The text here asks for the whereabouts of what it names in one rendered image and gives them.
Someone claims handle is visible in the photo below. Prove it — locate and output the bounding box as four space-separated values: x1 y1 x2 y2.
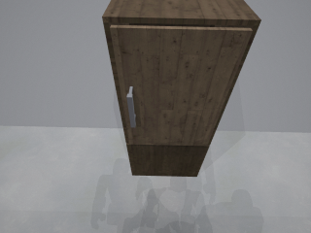
126 86 136 128

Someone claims cupboard door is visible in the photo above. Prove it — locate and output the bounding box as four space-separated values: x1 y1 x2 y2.
110 24 253 146

